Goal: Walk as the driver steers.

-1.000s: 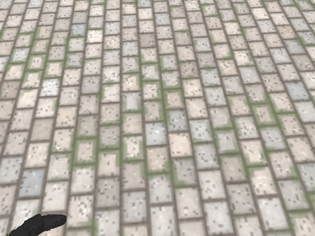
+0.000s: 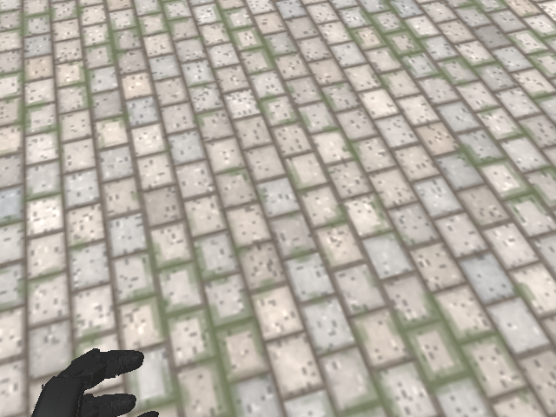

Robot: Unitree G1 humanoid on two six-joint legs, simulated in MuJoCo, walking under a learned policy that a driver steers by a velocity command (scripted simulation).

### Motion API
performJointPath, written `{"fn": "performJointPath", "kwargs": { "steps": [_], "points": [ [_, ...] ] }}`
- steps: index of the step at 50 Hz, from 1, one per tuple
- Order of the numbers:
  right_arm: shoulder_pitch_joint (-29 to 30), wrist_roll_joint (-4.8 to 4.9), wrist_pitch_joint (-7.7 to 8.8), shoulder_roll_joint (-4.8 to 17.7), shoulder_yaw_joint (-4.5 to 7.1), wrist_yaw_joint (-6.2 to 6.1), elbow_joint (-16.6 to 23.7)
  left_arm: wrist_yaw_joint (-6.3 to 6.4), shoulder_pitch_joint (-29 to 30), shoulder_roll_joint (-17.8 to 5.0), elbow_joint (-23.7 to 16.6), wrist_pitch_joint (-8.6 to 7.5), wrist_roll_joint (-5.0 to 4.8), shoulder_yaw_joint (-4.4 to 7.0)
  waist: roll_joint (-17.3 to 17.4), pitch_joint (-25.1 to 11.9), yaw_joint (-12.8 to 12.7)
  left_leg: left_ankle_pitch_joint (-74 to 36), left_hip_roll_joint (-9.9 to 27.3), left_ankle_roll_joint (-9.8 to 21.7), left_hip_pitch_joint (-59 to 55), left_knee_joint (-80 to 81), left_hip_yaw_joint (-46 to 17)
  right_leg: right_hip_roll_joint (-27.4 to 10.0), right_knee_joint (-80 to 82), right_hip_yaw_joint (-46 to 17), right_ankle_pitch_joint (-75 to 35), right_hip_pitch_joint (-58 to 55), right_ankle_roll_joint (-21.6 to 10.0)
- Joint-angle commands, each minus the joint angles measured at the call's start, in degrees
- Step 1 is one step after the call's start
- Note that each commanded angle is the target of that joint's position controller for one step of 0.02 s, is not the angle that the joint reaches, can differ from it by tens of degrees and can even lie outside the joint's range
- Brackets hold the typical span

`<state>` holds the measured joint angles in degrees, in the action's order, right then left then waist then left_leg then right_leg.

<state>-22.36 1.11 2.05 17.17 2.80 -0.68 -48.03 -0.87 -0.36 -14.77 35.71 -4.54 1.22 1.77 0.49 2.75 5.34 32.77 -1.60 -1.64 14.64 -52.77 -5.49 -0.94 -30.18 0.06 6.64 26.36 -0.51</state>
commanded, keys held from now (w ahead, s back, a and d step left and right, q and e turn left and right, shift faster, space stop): q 0.50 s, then w+q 0.28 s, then w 0.22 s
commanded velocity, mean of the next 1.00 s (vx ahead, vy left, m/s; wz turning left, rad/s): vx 0.20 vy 0.00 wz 0.50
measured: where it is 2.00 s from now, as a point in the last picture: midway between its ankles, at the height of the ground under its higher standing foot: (138, 335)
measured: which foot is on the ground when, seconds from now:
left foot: up 0.00-0.34, down 0.36-0.80, up 0.82-1.00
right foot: down 0.00-0.38, up 0.40-0.78, down 0.80-1.00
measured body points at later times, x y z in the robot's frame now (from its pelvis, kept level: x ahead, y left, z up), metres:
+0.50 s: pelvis +0.08 +0.03 +0.01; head +0.11 +0.08 +0.46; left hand +0.14 +0.35 -0.11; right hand +0.31 -0.20 -0.06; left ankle +0.09 +0.13 -0.73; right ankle +0.10 -0.12 -0.65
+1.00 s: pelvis +0.20 +0.05 +0.02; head +0.22 +0.04 +0.47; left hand +0.08 +0.31 -0.10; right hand +0.48 -0.09 -0.08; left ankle +0.16 +0.21 -0.66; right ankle +0.21 -0.08 -0.73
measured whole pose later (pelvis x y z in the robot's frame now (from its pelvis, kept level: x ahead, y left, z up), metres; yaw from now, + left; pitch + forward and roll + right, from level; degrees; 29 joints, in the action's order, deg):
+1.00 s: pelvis +0.20 +0.05 +0.02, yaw +32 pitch +2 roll +0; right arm -13.6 0.7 1.9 18.0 3.7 0.0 -36.6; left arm -0.2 -19.8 -15.3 49.7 -4.8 0.0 3.4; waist 2.8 -1.4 -3.2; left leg 13.8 0.6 0.0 34.4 -56.5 -5.0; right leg 0.3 -18.8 0.1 15.3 5.5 -1.1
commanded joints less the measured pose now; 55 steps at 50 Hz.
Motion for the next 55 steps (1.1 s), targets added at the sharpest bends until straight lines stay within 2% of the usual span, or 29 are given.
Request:
{"fn": "performJointPath", "kwargs": {
  "steps": [1, 2, 3, 6, 10, 13, 17, 18, 19, 20, 21, 22, 23, 24, 25, 27, 29, 30, 36, 39, 40, 41, 42, 43, 44, 45, 48, 51, 55],
  "points": [
    [0.26, 0.66, -0.58, 7.63, 2.02, -0.97, 5.33, 0.88, -11.59, -7.74, 0.11, 1.61, -0.83, 2.81, -7.29, -14.47, -7.61, 0.23, 4.09, -1.91, 25.28, -18.04, 0.7, -19.28, 6.53, -17.48, -25.92, -32.28, -12.7],
    [0.64, 0.05, -1.82, 7.31, 2.36, -1.28, 5.38, 0.75, -8.55, -6.44, 0.29, 1.76, -0.77, 2.38, -7.04, -10.84, -5.94, -2.1, 5.44, -2.54, 23.0, -16.78, 1.05, -17.71, 8.74, -13.75, -23.7, -25.06, -12.38],
    [-0.42, 0.02, -3.13, 6.0, 2.36, -1.44, 5.54, 0.64, -6.07, -6.84, 0.73, 1.64, -0.1, 2.56, -8.56, -8.67, -3.96, -4.33, 6.21, -3.05, 18.3, -15.53, 1.59, -16.35, 11.63, -10.32, -21.35, -17.75, -12.2],
    [0.3, -0.27, -4.82, 3.89, 2.35, -1.64, 7.16, 0.9, -2.51, -7.64, 1.72, 1.0, 0.49, 3.17, -8.98, -6.56, -2.43, -10.07, 6.33, -3.53, 14.22, -10.12, 3.45, -15.86, 15.88, -4.05, -18.4, -11.01, -13.35],
    [5.71, -0.64, -4.87, 3.44, 2.02, -0.23, 10.09, 1.91, -1.91, -9.41, 3.28, 1.6, -0.31, 3.87, -6.9, -7.56, -3.7, -18.66, 7.23, -1.85, 10.2, 1.73, 4.42, -16.49, 16.55, 0.78, -15.25, -12.17, -13.05],
    [9.03, -0.51, -5.4, 4.94, 2.43, 0.87, 12.19, 1.82, -2.84, -11.29, 4.58, 2.6, -1.18, 4.45, -6.62, -6.89, -4.76, -17.96, 6.71, -0.5, 8.72, 7.21, 5.86, -17.88, 15.35, 1.73, -11.35, -14.59, -12.24],
    [9.45, -0.71, -5.93, 6.0, 3.3, 1.69, 13.53, 1.51, -3.5, -12.42, 6.23, 3.7, -2.98, 4.92, -5.74, -6.2, -3.74, -20.69, 4.16, 2.95, 2.56, 20.4, 8.84, -17.49, 7.96, 3.77, -6.41, -16.64, -7.79],
    [8.07, -1.03, -5.82, 7.56, 4.0, 1.26, 13.2, 1.39, -6.22, -10.91, 7.55, 3.92, -2.87, 4.62, -3.26, -6.51, -3.63, -26.15, 3.23, 4.66, -2.06, 24.89, 7.62, -15.09, 3.1, 5.65, -2.2, -14.71, -4.71],
    [5.86, -0.97, -5.54, 13.16, 5.6, 0.25, 13.44, 1.18, -8.57, -8.06, 7.89, 4.12, -1.15, 3.86, 8.84, -7.18, -4.36, -45.08, 11.28, 8.39, -9.42, 30.36, -4.54, -9.13, -10.95, 11.25, 7.9, -6.98, 0.48],
    [6.16, -2.11, -4.96, 18.29, 6.28, -0.11, 15.07, 1.56, -5.74, -6.7, 4.4, 4.2, 0.56, 3.07, 20.58, -7.16, -4.09, -52.52, 23.47, 20.48, -14.36, 32.39, -24.28, 0.3, -25.91, 9.58, 31.13, 9.71, 5.24],
    [4.91, -2.66, -3.6, 14.53, 5.34, 0.47, 15.02, 1.83, -1.76, -9.2, 4.33, 4.31, 0.12, 3.84, 11.5, -10.49, -0.75, -51.15, 22.64, 22.79, -13.8, 32.99, -23.27, 0.4, -35.31, -0.3, 32.58, 11.47, 4.82],
    [6.49, -2.49, -2.51, 13.45, 4.81, 0.59, 14.75, 1.9, -1.86, -9.46, 4.27, 4.49, -1.21, 4.06, 9.16, -9.95, -2.28, -49.73, 20.15, 20.36, -12.7, 32.73, -18.26, -0.4, -37.31, -2.34, 28.36, 12.09, 3.78],
    [9.49, -1.49, -2.07, 12.13, 4.66, 0.36, 15.06, 2.35, -3.47, -9.17, 5.54, 4.63, -1.4, 4.22, 5.93, -9.49, -3.94, -45.73, 17.28, 17.22, -11.87, 32.23, -14.9, -1.38, -36.02, -3.23, 23.94, 12.1, 3.43],
    [12.15, -0.54, -2.26, 10.58, 4.09, 0.01, 15.55, 2.8, -3.65, -10.05, 5.82, 4.74, -0.9, 4.52, 5.54, -8.78, -4.77, -44.54, 16.21, 15.46, -10.8, 32.15, -13.62, -1.76, -33.97, -3.75, 20.7, 12.14, 3.57],
    [13.3, -0.64, -2.51, 10.1, 3.69, -0.4, 16.0, 2.85, -3.85, -9.96, 6.09, 4.74, -0.69, 4.62, 6.47, -9.11, -5.55, -46.18, 14.91, 15.01, -8.3, 32.17, -12.32, -1.16, -33.97, -3.42, 18.39, 9.15, 3.93],
    [12.11, -0.56, -2.76, 9.57, 3.61, -0.89, 16.11, 2.2, -5.29, -9.01, 6.36, 4.3, -1.19, 4.44, 6.55, -11.01, -5.76, -30.63, 12.74, 14.8, -8.3, 34.55, -12.45, -0.27, -28.86, -2.9, 13.74, 7.31, 4.04],
    [10.71, -0.16, -2.56, 9.95, 3.76, -1.16, 16.05, 1.49, -2.56, -8.22, 5.68, 3.71, -1.67, 4.04, 7.61, -8.91, -4.09, -11.73, 12.2, 14.95, -7.83, 37.9, -15.67, 0.38, -20.3, -3.08, 11.56, 7.19, 3.93],
    [10.55, -0.23, -2.44, 10.36, 3.85, -1.27, 15.95, 1.15, -1.45, -7.97, 5.29, 3.31, -1.74, 3.88, 8.46, -7.6, -3.78, -8.23, 12.13, 15.01, -6.85, 38.67, -16.87, 0.74, -16.58, -3.34, 11.51, 6.19, 3.86],
    [9.18, -0.15, -2.12, 11.3, 4.06, -0.7, 15.42, -0.53, -1.67, -8.42, 5.26, 0.3, -2.47, 3.87, 8.59, -4.98, -3.72, -3.19, 10.97, 14.97, -0.88, 37.93, -21.56, 2.66, -3.26, -3.11, 12.27, -4.17, 1.94],
    [11.26, -0.03, -2.45, 8.91, 3.15, -0.65, 15.9, -0.43, -8.4, -8.45, 7.5, -0.78, -2.62, 4.36, 6.35, -4.59, -8.32, 0.35, 6.68, 11.58, 7.2, 33.07, -21.11, 1.8, 7.42, -2.34, 5.24, -18.42, -0.05],
    [12.04, -0.27, -2.19, 5.7, 2.17, -0.68, 16.26, 0.01, -14.27, -10.28, 9.04, -0.94, -2.07, 4.91, 3.27, -6.49, -10.49, 2.02, 3.87, 8.74, 13.84, 24.96, -17.2, -4.08, 8.85, -7.0, 7.53, -27.32, -1.92],
    [11.36, -0.22, -1.78, 0.8, 0.78, -0.56, 17.22, 0.53, -19.49, -13.8, 9.97, -0.81, -0.57, 5.26, -7.9, -8.06, -10.66, 1.35, -3.16, 4.64, 23.51, 7.31, -5.9, -15.33, 15.2, -23.22, 23.1, -33.86, -6.64],
    [12.48, 0.51, -0.89, 4.48, 1.51, -0.7, 19.63, -0.13, -19.27, -16.66, 10.5, -1.05, 0.48, 6.01, -13.55, -2.55, -9.61, 1.3, -2.04, 4.1, 32.91, -2.08, -4.43, -22.4, 20.01, -39.0, 35.66, -29.35, -13.06],
    [11.35, 0.51, -0.45, 7.51, 2.32, -0.61, 18.21, -0.01, -15.91, -12.72, 9.47, -1.28, -0.56, 4.94, -10.6, 1.35, -8.54, -3.06, 0.73, 3.57, 35.61, -7.05, -5.65, -21.13, 20.64, -36.48, 37.78, -27.57, -13.63],
    [10.22, 0.24, -0.25, 7.99, 2.68, -0.32, 16.67, 0.27, -14.37, -9.95, 9.2, -1.27, -1.37, 4.13, -9.77, 2.71, -7.72, -7.22, 1.26, 3.09, 36.18, -8.49, -5.2, -17.94, 20.44, -30.99, 33.35, -27.32, -11.75],
    [9.99, -0.18, 0.07, 7.48, 2.7, -0.13, 15.97, 0.48, -13.94, -9.27, 9.08, -1.13, -1.47, 3.79, -8.72, 2.09, -7.3, -10.52, 1.9, 2.81, 35.97, -8.67, -4.39, -15.94, 20.42, -26.73, 28.68, -27.51, -10.33],
    [13.37, -0.49, 1.32, 4.6, 1.86, 0.75, 16.56, 0.95, -15.93, -8.98, 10.06, -1.2, -1.07, 3.32, -7.03, 2.04, -8.24, -20.01, 3.57, 1.55, 33.6, -5.62, -1.31, -12.81, 22.05, -16.94, 12.74, -25.45, -9.83],
    [17.32, -0.65, 1.77, 2.1, 0.68, 1.27, 18.01, 1.06, -17.28, -9.77, 10.85, -0.92, -1.74, 3.26, -6.82, 1.55, -9.45, -26.04, 5.2, 0.18, 28.67, 3.73, 3.56, -10.76, 22.76, -9.93, 2.53, -23.14, -9.82],
    [23.28, 0.05, 2.36, 0.81, -0.05, 2.42, 19.77, 0.8, -21.56, -11.54, 12.48, -0.13, -2.54, 3.31, -6.9, 2.47, -11.76, -29.19, 3.88, 0.29, 19.59, 16.18, 6.71, -11.04, 22.09, -6.68, -3.18, -20.72, -9.5]
  ]
}}
Velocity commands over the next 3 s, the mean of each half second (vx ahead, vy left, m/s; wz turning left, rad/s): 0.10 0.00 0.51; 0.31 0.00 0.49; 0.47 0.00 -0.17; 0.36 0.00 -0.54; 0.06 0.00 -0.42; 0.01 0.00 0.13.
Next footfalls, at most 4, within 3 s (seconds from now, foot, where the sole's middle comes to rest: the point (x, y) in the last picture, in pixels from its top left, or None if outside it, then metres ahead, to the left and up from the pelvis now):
0.36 left None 0.13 0.14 -0.76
0.80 right None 0.24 -0.06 -0.76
1.22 left None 0.34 0.33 -0.76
1.74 right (186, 314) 0.72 0.22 -0.76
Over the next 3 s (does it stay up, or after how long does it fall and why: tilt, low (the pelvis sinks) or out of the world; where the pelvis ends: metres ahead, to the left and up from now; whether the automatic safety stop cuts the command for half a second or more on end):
stays up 0.75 0.32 -0.01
